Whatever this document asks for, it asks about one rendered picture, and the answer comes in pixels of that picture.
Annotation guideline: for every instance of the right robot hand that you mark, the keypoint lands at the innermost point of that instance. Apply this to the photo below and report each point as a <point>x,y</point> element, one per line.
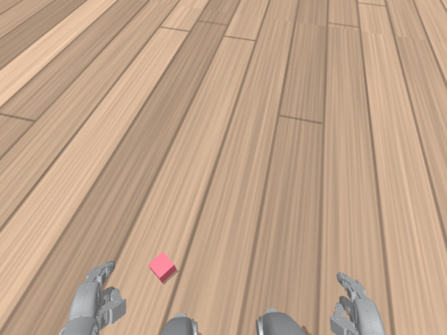
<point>364,315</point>

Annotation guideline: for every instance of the left robot arm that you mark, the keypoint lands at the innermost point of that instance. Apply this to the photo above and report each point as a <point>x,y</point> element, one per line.
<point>83,325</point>

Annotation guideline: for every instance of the left robot hand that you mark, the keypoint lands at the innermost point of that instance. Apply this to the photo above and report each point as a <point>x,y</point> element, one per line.
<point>106,306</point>

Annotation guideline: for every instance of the cube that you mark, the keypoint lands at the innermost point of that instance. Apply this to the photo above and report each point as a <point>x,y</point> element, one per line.
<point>162,266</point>

